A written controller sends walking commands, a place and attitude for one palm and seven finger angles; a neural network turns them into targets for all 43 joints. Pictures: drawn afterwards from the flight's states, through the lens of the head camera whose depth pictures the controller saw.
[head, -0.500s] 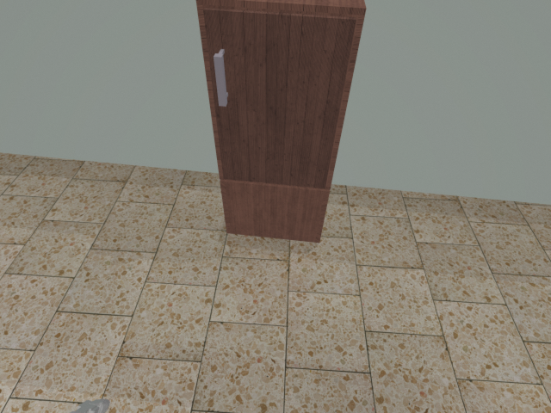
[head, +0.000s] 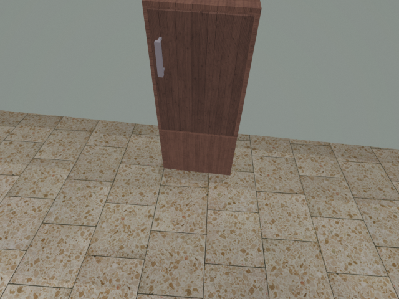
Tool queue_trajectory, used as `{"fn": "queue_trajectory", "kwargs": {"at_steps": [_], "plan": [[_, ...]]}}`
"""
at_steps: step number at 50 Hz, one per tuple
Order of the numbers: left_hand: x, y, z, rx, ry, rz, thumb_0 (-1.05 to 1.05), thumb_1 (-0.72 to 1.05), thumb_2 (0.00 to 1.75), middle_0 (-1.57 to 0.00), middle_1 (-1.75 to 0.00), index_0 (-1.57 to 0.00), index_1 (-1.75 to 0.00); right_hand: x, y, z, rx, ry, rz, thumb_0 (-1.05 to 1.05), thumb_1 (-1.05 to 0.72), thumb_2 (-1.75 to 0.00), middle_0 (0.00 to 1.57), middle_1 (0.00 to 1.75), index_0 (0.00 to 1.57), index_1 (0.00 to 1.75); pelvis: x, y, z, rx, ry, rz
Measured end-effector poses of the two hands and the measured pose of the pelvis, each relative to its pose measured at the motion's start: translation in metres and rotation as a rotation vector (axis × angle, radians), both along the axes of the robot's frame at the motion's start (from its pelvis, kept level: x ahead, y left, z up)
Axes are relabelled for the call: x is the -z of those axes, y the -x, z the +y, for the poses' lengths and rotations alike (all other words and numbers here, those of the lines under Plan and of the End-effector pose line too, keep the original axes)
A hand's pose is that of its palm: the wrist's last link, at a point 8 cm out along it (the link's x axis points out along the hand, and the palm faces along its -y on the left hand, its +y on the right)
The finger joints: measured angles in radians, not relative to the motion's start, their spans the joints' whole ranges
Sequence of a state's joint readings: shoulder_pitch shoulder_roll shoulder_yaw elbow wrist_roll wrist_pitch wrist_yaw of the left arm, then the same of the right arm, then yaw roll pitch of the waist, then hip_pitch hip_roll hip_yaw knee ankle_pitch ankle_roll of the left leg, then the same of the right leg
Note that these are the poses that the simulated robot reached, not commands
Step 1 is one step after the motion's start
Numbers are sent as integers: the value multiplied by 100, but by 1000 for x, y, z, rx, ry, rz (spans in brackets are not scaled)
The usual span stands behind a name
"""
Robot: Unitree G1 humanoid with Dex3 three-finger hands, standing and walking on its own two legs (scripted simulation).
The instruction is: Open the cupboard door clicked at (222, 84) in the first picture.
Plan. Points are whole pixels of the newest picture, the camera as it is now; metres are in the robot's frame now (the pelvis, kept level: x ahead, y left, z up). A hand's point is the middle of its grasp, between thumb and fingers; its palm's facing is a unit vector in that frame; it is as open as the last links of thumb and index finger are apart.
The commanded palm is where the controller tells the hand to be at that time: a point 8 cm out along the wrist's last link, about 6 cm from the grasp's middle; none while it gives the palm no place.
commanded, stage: stand and wait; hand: left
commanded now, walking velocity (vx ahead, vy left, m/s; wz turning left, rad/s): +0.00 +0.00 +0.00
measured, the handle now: (160, 57) +0.99 +0.22 +0.02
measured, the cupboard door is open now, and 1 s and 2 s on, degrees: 0 0 0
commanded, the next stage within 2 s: look at it before walking up in 0.32 s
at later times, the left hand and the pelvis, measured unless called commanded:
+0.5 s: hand out of the picture +0.07 +0.24 -0.15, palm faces -0.03 -0.94 -0.34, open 7.4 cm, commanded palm none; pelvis -0.01 -0.01 +0.00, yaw +0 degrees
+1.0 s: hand out of the picture +0.08 +0.24 -0.15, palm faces -0.03 -0.94 -0.35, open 7.4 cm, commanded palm none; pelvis +0.01 -0.01 +0.00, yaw +0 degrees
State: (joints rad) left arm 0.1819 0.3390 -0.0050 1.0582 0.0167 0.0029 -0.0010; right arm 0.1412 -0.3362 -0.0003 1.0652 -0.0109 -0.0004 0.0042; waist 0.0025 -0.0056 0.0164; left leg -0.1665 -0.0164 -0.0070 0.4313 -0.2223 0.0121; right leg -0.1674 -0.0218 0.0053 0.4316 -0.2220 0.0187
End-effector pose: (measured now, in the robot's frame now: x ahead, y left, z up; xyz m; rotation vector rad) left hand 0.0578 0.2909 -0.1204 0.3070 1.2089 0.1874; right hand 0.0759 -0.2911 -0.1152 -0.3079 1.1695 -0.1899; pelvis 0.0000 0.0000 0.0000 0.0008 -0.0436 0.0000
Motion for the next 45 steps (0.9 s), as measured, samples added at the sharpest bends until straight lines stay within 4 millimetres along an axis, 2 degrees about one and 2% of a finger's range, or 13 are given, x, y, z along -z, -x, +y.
{"fn": "queue_trajectory", "kwargs": {"at_steps": [7, 15, 45], "plan": [[-2, 6, 0, -3, -9, 15, 0, 90, 90, -20, -30, -20, -30, 3, 20, -6, 19, 1, 45, 1, -90, -89, 21, 30, 20, 30, -1, 4, -3, 0, 0, -2], [-4, 3, -3, 2, -14, 7, 0, 90, 90, -20, -30, -20, -30, 6, 28, -7, 26, -11, 60, 1, -90, -89, 21, 30, 20, 30, -2, 6, -6, 1, -2, 0], [-6, -16, -12, 13, -13, 7, 0, 90, 90, -20, -30, -20, -30, 3, 4, -14, 16, -8, 45, 1, -90, -89, 21, 30, 20, 30, -3, -6, -13, 8, -3, 14]]}}
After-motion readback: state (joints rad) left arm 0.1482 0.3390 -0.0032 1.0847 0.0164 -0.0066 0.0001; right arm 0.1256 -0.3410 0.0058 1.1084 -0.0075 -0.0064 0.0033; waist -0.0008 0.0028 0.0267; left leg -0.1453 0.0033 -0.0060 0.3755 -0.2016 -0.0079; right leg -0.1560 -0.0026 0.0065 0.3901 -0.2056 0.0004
